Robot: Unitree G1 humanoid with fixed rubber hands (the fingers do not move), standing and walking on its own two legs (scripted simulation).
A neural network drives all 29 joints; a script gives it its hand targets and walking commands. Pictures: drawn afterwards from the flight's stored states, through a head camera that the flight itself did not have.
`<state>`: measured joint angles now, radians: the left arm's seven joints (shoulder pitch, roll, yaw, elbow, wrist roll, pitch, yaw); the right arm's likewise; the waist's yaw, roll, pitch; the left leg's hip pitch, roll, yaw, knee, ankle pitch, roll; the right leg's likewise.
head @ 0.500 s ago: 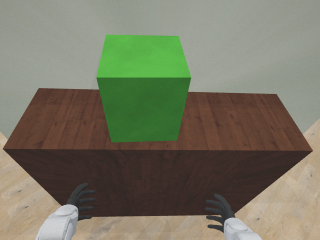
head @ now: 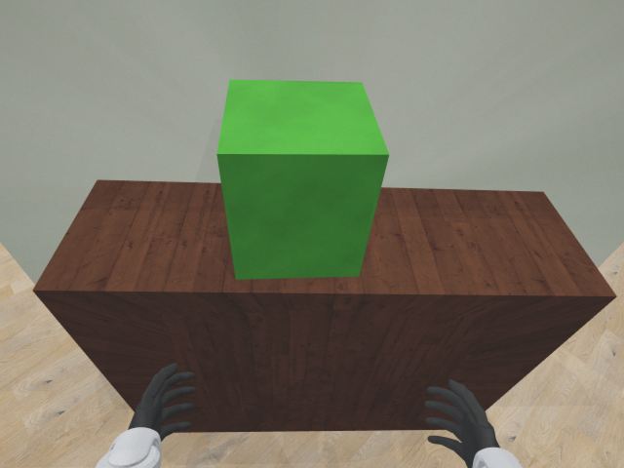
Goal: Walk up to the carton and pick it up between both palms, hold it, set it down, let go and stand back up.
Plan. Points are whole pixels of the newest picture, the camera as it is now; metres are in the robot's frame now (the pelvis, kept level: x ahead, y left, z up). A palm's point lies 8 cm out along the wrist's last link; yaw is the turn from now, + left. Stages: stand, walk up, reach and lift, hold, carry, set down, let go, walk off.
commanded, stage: reach and lift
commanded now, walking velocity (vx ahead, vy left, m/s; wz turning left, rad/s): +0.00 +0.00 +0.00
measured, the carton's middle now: (297, 182) +0.52 +0.05 +0.09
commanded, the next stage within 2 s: none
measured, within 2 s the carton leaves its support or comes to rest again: neither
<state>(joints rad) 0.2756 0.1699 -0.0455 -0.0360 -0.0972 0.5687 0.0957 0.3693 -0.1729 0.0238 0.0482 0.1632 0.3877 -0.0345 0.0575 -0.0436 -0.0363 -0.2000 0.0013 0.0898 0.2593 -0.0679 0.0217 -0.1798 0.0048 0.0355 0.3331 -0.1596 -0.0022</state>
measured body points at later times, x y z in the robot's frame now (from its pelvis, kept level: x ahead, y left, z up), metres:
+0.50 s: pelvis +0.04 +0.00 +0.00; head +0.04 +0.01 +0.45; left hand +0.24 +0.22 +0.02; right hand +0.25 -0.19 +0.02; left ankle +0.05 +0.11 -0.75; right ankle +0.01 -0.12 -0.75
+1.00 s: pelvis +0.04 -0.01 +0.00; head +0.02 +0.00 +0.45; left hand +0.28 +0.23 +0.07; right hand +0.30 -0.18 +0.07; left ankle +0.05 +0.11 -0.75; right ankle +0.01 -0.12 -0.75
